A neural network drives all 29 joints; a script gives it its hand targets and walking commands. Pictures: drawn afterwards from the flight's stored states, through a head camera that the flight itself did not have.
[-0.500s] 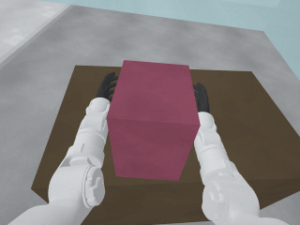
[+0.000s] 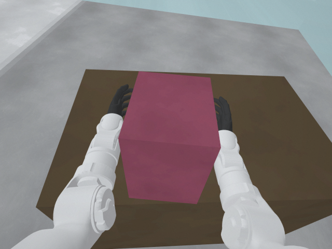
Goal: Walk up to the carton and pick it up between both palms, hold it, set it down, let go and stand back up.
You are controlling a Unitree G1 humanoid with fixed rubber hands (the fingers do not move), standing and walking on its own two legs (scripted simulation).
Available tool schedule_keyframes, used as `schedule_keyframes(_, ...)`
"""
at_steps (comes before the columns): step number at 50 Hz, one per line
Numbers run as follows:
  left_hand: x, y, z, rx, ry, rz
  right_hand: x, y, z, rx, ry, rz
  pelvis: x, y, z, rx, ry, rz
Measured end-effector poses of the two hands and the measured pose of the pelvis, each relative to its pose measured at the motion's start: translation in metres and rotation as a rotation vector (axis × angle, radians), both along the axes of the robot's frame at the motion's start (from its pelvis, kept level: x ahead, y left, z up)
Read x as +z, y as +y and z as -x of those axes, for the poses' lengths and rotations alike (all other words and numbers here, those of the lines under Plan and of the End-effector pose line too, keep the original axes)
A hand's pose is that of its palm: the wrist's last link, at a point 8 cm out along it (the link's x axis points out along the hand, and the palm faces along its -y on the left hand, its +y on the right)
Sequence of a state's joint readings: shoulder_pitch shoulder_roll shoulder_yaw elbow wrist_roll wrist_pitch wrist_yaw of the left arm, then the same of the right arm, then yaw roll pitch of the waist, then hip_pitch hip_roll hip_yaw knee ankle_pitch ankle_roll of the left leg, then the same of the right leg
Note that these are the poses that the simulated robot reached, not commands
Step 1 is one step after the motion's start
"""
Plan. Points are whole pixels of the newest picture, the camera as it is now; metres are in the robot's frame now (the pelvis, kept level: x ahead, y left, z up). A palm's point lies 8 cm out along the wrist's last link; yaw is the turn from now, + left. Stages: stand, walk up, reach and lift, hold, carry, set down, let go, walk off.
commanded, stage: set down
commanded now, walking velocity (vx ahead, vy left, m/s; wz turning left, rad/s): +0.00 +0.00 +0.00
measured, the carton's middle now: (168, 139) +0.37 +0.00 +0.05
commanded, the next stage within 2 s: none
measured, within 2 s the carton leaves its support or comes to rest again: rests again in 0.26 s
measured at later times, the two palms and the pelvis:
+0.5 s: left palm (116, 120) +0.40 +0.14 +0.08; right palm (222, 135) +0.37 -0.14 +0.07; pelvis -0.01 +0.00 +0.00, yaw +0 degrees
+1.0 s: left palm (115, 121) +0.40 +0.14 +0.07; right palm (222, 136) +0.36 -0.14 +0.07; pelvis -0.02 +0.00 +0.00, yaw +1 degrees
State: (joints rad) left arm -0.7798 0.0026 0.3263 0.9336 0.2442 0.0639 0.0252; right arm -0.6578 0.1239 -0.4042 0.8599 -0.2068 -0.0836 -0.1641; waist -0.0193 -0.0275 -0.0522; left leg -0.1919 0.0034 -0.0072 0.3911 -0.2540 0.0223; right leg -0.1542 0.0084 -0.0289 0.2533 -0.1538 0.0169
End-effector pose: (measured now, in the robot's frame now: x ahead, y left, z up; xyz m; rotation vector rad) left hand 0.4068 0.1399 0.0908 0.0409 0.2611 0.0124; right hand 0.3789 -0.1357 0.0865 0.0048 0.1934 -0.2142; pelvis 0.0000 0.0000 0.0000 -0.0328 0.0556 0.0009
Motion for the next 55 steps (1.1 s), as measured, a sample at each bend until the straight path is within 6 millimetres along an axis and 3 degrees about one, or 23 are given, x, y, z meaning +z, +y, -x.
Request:
schedule_keyframes(18, -0.013, 0.000, 0.009, -0.003, -0.008, 0.022, -0.015, 0.000, 0.010, -0.001, -0.007, 0.018, 0.001, -0.002, 0.008, -0.001, 0.016, -0.005)
schedule_keyframes(55, -0.016, 0.002, 0.012, -0.024, -0.046, 0.023, -0.018, 0.000, 0.015, 0.010, -0.047, 0.051, 0.001, -0.005, 0.018, 0.009, 0.017, -0.011)
